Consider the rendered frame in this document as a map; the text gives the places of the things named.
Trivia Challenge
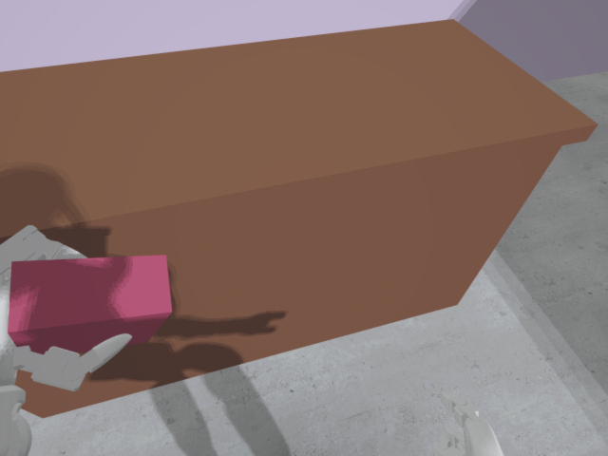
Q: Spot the robot left forearm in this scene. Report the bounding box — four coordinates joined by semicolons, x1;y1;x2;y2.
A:
0;385;32;456

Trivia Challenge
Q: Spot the robot right hand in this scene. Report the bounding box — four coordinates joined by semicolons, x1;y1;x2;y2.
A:
433;390;504;456

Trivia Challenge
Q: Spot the table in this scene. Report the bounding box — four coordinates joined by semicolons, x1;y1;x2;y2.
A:
0;19;598;418

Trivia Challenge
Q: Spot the sponge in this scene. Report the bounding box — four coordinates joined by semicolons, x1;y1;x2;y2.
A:
8;255;172;354

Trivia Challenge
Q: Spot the robot left hand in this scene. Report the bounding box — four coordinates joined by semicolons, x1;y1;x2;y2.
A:
0;225;132;391

